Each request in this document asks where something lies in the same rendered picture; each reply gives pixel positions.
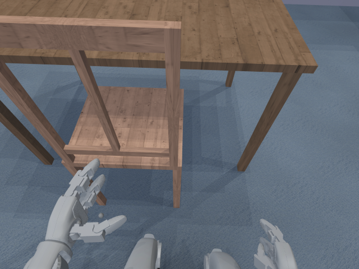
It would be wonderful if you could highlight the left robot forearm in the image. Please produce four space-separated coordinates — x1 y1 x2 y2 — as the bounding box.
23 240 73 269

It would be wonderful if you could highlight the robot thigh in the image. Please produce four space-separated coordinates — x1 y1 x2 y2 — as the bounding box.
204 252 241 269
124 238 162 269

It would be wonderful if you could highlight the right robot hand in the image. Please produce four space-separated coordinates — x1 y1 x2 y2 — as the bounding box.
254 219 298 269

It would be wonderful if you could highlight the left robot thigh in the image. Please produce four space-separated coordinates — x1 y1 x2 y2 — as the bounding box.
124 238 162 269

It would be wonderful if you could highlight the chair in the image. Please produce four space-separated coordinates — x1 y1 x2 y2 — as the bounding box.
0 15 184 208

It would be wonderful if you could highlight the right robot thigh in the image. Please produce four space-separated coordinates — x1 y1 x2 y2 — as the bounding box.
204 252 241 269

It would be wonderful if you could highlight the table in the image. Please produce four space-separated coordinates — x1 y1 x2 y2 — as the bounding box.
0 0 318 171

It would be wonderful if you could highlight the left robot hand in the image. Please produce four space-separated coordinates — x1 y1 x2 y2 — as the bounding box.
45 159 127 249

